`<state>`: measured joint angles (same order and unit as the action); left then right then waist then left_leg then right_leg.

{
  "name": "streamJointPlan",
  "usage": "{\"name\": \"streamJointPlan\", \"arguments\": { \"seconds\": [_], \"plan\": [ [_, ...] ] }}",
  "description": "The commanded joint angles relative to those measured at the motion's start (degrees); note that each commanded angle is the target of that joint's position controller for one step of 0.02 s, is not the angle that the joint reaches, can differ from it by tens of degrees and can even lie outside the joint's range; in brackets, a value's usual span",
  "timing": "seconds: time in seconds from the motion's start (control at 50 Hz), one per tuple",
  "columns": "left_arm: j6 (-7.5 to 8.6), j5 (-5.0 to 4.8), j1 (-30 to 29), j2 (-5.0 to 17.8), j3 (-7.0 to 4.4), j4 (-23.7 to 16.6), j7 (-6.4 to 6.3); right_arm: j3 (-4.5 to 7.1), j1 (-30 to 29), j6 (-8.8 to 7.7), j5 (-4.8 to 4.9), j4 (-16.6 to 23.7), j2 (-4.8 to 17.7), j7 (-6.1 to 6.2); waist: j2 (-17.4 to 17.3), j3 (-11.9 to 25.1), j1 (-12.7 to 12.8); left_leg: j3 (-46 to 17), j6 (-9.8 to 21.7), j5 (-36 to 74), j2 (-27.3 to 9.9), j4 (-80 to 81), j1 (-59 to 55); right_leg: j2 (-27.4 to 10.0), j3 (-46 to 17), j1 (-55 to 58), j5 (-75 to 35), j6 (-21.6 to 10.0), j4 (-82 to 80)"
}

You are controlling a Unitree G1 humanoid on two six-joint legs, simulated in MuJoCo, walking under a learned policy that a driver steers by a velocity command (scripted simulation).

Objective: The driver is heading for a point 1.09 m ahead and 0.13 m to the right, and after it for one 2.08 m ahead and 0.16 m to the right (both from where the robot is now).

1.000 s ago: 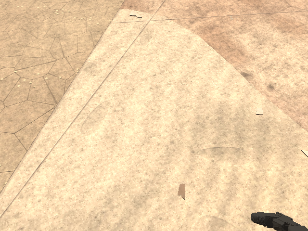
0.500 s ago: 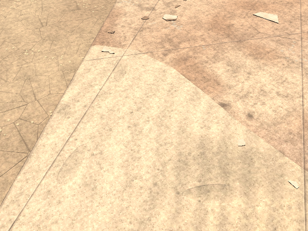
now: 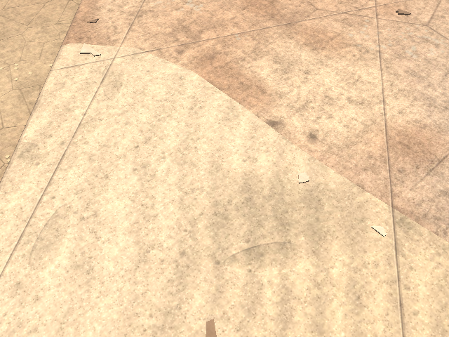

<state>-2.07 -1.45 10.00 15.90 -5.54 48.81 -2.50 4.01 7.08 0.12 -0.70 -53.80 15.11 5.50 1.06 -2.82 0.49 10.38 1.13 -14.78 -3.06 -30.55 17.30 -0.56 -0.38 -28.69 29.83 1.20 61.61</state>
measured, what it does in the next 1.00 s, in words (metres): walks ahead: right foot, then left foot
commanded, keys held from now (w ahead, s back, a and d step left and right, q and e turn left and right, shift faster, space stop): e+shift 0.02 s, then w+e+shift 0.22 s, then w+shift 0.18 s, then w+q+shift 0.58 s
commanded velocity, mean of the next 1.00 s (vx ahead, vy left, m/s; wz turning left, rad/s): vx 0.75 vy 0.00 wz -0.03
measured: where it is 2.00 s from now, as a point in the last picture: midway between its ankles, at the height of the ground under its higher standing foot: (276, 128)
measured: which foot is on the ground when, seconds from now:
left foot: down 0.00-0.18, up 0.20-0.64, down 0.66-1.00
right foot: up 0.00-0.18, down 0.20-0.68, up 0.70-1.00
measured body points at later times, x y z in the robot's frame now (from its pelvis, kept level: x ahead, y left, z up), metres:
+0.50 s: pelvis +0.15 -0.12 +0.00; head +0.16 -0.15 +0.45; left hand +0.16 +0.14 -0.12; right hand +0.27 -0.40 -0.11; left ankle +0.35 -0.05 -0.67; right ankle -0.04 -0.13 -0.73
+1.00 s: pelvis +0.58 -0.22 +0.00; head +0.62 -0.22 +0.45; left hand +0.87 -0.05 -0.04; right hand +0.49 -0.49 -0.12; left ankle +0.42 -0.17 -0.73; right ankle +0.80 -0.42 -0.67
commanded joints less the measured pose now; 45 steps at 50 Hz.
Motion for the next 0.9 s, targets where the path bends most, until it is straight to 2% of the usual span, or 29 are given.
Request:
{"name": "streamJointPlan", "arguments": {
  "seconds": [0.02,0.06,0.12,0.16,0.18,0.2,0.22,0.24,0.26,0.28,0.3,0.32,0.36,0.4,0.46,0.52,0.56,0.6,0.64,0.66,0.68,0.7,0.72,0.74,0.76,0.8,0.82,0.86,0.9],
  "plan": [
    [-1.05,0.12,-0.35,1.79,-0.27,-4.92,0.33,1.95,-5.66,-1.45,0.13,4.50,9.92,0.26,-6.09,3.70,0.78,-10.64,9.51,15.47,-17.09,14.88,-6.28,-6.23,-0.01,-4.50,-3.37,1.39,0.75],
    [-0.58,-0.40,-1.03,2.16,-0.21,-6.58,1.89,2.91,-2.93,-1.51,1.01,4.21,12.23,-0.61,-7.83,6.64,-0.32,-6.86,8.06,-3.47,-16.21,18.52,-4.91,-6.39,3.40,2.65,-4.55,0.00,-7.73],
    [-0.32,-0.48,2.62,4.44,-1.21,-6.59,3.84,3.57,-4.73,-2.46,2.49,5.36,13.60,-2.67,-9.20,6.55,2.23,-5.68,6.24,-20.24,-16.75,21.42,-2.75,-4.12,8.97,11.97,-5.63,-3.03,-16.51],
    [-0.41,-0.69,10.24,3.96,-1.62,-3.44,3.62,3.23,-8.65,-2.60,2.85,6.53,11.65,-3.81,-6.37,4.19,6.52,-1.48,3.71,-24.83,-15.35,15.93,1.36,-1.88,13.95,19.96,-9.14,-5.22,-23.66],
    [-0.16,-0.76,15.49,4.38,-2.24,-0.35,3.21,2.62,-9.26,-2.46,2.27,6.85,8.66,-4.27,-0.24,2.77,8.11,2.14,2.28,-24.42,-12.03,5.45,4.14,1.07,15.02,24.53,-7.14,-7.08,-27.90],
    [0.57,-0.72,22.44,5.92,-3.23,1.91,3.03,1.58,-11.50,-2.52,1.49,7.85,4.83,-4.96,9.82,0.50,11.18,5.38,0.45,-20.26,-7.99,-17.15,15.02,-0.76,6.47,32.15,-3.96,-11.26,-32.31],
    [2.84,0.06,23.72,9.42,-2.66,0.24,3.64,-0.41,-14.11,-3.29,0.41,10.83,-1.12,-5.66,19.58,-4.01,8.58,0.37,-0.88,-24.12,-2.49,-43.25,37.44,-11.01,-18.88,35.24,-6.38,-16.63,-33.31],
    [6.29,0.49,20.79,10.87,-2.06,-3.49,5.48,-0.54,-18.75,-5.52,2.75,16.38,0.23,-6.72,16.41,-0.12,6.91,-12.29,0.01,-19.88,2.78,-48.37,48.91,-19.46,-47.58,36.03,10.10,-24.77,-50.15],
    [4.17,3.38,13.42,12.34,-2.13,-5.00,3.90,-1.08,-18.39,-4.63,-5.61,16.32,2.43,-7.60,8.46,-2.29,4.57,-12.03,-1.19,-11.09,-2.79,-48.46,51.61,-22.72,-46.51,30.58,20.46,-21.06,-56.73],
    [3.90,3.92,10.72,10.93,-1.63,-6.69,3.11,-0.07,-14.82,-4.66,-5.57,14.43,5.70,-8.18,3.42,-2.63,2.84,-11.34,-1.65,-3.11,-3.77,-45.13,46.44,-20.15,-38.93,27.93,18.34,-19.05,-55.65],
    [4.25,3.65,9.35,9.65,-1.11,-6.58,2.80,0.09,-10.77,-4.30,-4.89,11.72,6.55,-8.59,1.42,-2.92,0.98,-10.77,-2.77,2.31,-4.90,-40.91,40.00,-15.68,-30.51,24.47,10.72,-16.85,-55.01],
    [5.04,3.09,9.54,8.55,-0.61,-6.36,2.62,0.24,-8.65,-3.55,-4.66,10.62,7.00,-9.07,2.18,-2.29,0.51,-10.38,-3.45,5.89,-5.09,-36.90,34.61,-12.53,-25.31,22.30,5.07,-15.65,-55.90],
    [6.70,2.37,14.18,6.23,0.17,-3.86,2.98,0.11,-9.67,-1.93,-2.88,10.41,6.27,-9.58,1.68,-3.00,1.53,-8.55,-3.78,9.80,-4.09,-31.97,31.89,-10.16,-18.99,24.91,-6.65,-14.55,-57.51],
    [7.41,1.81,19.50,5.33,0.31,-1.53,3.20,-0.41,-12.48,-1.22,-2.07,11.31,4.60,-9.49,0.76,-3.36,3.18,-6.78,-2.65,11.32,-2.66,-26.84,33.37,-8.67,-14.58,30.65,-17.13,-13.61,-57.38],
    [7.76,1.90,21.63,4.86,0.64,-0.22,3.11,-1.20,-16.06,-1.33,-1.16,12.69,2.92,-9.82,3.14,-3.76,4.05,-3.72,-0.71,13.83,-0.54,-18.40,32.36,-7.38,-8.14,34.98,-26.80,-12.12,-57.97],
    [8.24,2.56,22.76,3.63,1.46,1.77,2.75,-1.96,-19.51,-1.49,-0.55,14.54,2.06,-10.18,4.53,-6.86,4.59,-0.97,2.88,14.72,0.62,-10.42,28.54,-9.22,-2.65,36.30,-36.23,-10.77,-62.48],
    [8.55,3.23,20.66,4.47,1.75,2.60,2.33,-2.14,-16.97,-1.52,-0.11,14.62,2.10,-9.71,4.57,-5.52,2.27,0.69,6.48,12.69,4.19,-6.55,20.61,-9.76,3.17,37.56,-59.69,-8.64,-59.58],
    [8.25,4.32,20.23,7.09,1.31,3.29,1.22,-1.49,-9.68,-1.47,0.11,13.16,4.24,-8.84,7.52,0.87,-1.64,2.50,8.94,8.89,9.03,-8.12,11.75,-11.52,6.05,41.99,-90.16,-6.28,-48.76],
    [6.87,5.86,16.69,9.88,0.41,2.77,0.27,0.32,10.16,-1.59,0.39,7.49,8.22,-8.16,10.03,10.06,-10.57,1.67,10.85,2.37,12.48,-9.33,-4.36,-12.23,7.20,41.13,-100.89,-5.25,-24.28],
    [6.66,5.23,12.75,11.21,0.00,1.73,0.34,1.52,21.35,-1.73,-0.10,4.35,10.09,-7.66,7.02,12.51,-16.82,-3.44,12.50,-0.90,10.53,-4.85,-17.95,-10.32,8.00,30.32,-92.67,-5.07,-4.93],
    [7.69,4.29,9.94,4.78,1.55,-0.93,1.50,3.18,25.50,-1.38,-0.81,2.67,14.30,-6.87,-5.31,12.13,-14.85,-25.13,17.64,-18.20,-0.75,-2.16,-29.32,-1.09,6.01,7.85,-47.35,-3.99,19.69],
    [9.31,3.02,11.22,1.42,2.60,-4.29,3.12,2.97,17.80,-1.19,-0.45,3.46,14.00,-7.27,-16.74,12.76,-6.13,-60.37,25.16,-25.77,-9.95,13.10,-34.56,8.07,-3.04,-13.19,-8.04,-2.75,31.01],
    [10.32,3.28,6.17,3.91,3.00,-6.22,3.03,2.92,13.36,-1.64,-0.19,4.64,12.14,-7.46,-9.18,7.74,-5.99,-60.90,23.48,-24.13,-10.22,17.99,-30.11,3.41,-8.16,-16.82,-13.03,-4.66,30.18],
    [11.07,3.47,4.29,5.55,2.99,-6.72,3.24,2.40,14.35,-2.10,-0.29,3.91,9.02,-7.27,-1.05,5.40,-4.82,-54.91,22.03,-20.86,-9.53,19.14,-23.99,0.76,-8.16,-15.04,-16.03,-5.17,26.34],
    [11.10,3.98,3.12,4.99,3.36,-7.01,3.16,2.02,13.69,-2.54,-0.56,3.51,7.56,-6.96,3.90,2.05,-2.57,-49.10,20.01,-14.90,-7.43,20.26,-16.61,-1.43,-7.39,-12.21,-16.61,-4.90,21.20],
    [9.10,5.89,2.20,3.53,4.16,-8.58,3.38,0.91,12.47,-3.64,-0.18,3.03,6.16,-6.05,3.86,-1.71,1.59,-40.34,18.39,-6.54,-2.78,21.24,-5.62,-3.97,-6.47,-8.83,-15.11,-2.18,15.77],
    [8.03,6.24,1.89,2.93,4.54,-9.35,3.49,0.78,13.00,-4.31,0.35,3.14,6.47,-5.97,2.63,-2.64,2.24,-37.99,18.45,-5.20,-1.51,21.74,-2.54,-5.02,-5.47,-8.99,-14.00,-1.04,13.01],
    [7.00,6.22,-5.26,2.58,5.45,-13.02,3.86,0.88,14.54,-5.44,0.91,3.89,7.76,-6.08,1.99,-5.75,1.09,-34.07,18.10,-1.16,0.91,24.74,4.38,-6.15,-1.87,-8.91,-16.99,1.03,3.39],
    [7.17,5.16,-13.47,1.94,6.29,-16.41,4.57,1.14,17.05,-5.72,0.78,4.38,7.99,-5.95,0.44,-7.57,-1.79,-31.29,16.00,9.08,3.28,25.78,7.57,-5.01,1.07,-5.33,-25.84,2.37,-9.66]
  ]
}}
Next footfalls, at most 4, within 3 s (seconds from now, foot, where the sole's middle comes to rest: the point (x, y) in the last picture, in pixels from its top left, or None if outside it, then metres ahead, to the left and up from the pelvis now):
0.20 right None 0.00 -0.14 -0.77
0.66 left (300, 332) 0.46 -0.17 -0.77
1.10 right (347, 202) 0.90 -0.38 -0.77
1.52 left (249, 137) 1.20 -0.05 -0.77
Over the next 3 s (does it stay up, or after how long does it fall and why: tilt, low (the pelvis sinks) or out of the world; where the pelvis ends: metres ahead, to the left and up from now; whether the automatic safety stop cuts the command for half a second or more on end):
stays up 1.30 -0.15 0.00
